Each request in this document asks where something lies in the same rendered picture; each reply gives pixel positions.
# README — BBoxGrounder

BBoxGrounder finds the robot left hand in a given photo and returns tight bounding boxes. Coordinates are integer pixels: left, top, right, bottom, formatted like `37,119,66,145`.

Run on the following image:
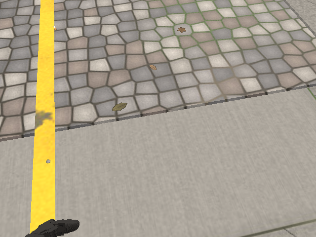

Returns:
25,218,80,237

